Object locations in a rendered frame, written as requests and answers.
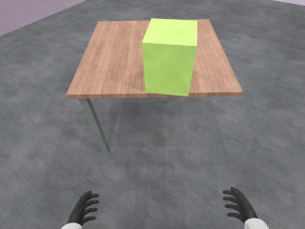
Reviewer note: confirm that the left robot hand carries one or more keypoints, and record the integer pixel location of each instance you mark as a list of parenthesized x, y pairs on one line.
[(79, 210)]

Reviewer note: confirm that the carton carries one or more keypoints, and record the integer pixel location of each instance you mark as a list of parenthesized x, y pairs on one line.
[(169, 48)]

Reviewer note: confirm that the table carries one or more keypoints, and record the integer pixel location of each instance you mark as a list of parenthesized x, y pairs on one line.
[(112, 67)]

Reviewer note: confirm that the right robot hand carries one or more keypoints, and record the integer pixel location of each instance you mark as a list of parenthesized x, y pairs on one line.
[(243, 206)]

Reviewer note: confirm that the robot right forearm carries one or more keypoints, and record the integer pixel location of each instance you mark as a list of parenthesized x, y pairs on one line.
[(255, 223)]

